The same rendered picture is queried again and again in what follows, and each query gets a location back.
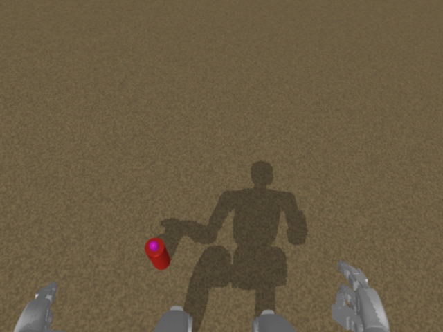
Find bottle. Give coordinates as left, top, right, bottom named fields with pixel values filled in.
left=145, top=238, right=170, bottom=270

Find right robot hand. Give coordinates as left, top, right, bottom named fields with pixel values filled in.
left=332, top=261, right=390, bottom=332

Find left robot hand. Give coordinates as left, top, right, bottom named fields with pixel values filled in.
left=14, top=282, right=66, bottom=332

